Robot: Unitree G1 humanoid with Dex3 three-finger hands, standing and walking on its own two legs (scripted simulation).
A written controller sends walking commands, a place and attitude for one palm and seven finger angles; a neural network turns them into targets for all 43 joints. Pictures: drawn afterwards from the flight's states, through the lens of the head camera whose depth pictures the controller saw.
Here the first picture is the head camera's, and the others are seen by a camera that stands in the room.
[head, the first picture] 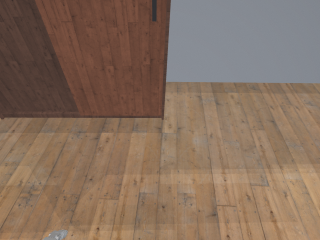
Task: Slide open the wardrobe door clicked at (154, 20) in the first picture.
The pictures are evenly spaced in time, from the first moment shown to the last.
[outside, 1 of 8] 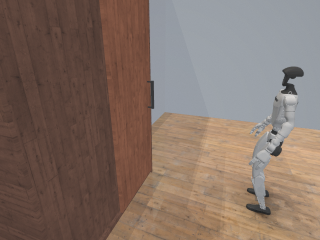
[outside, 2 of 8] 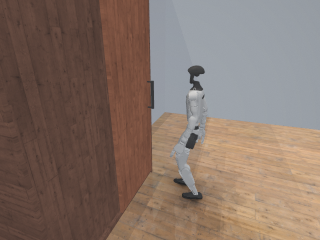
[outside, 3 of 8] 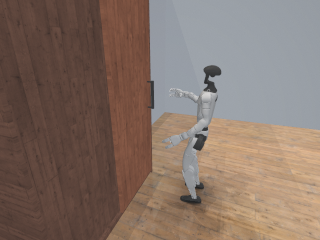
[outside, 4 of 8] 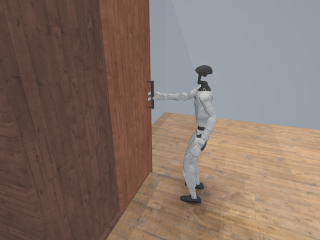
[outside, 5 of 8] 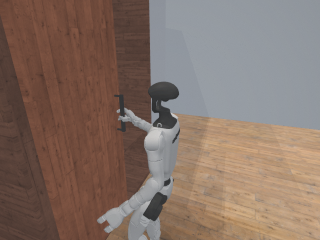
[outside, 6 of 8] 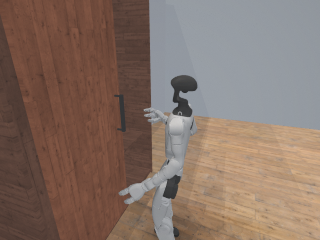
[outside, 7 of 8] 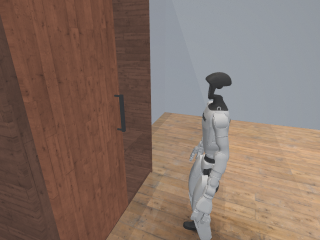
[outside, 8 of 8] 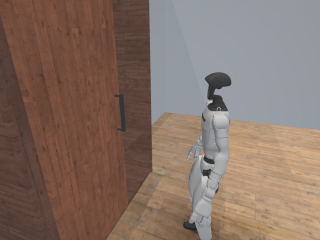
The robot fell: no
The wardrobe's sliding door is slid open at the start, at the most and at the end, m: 0.00 0.59 0.59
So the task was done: yes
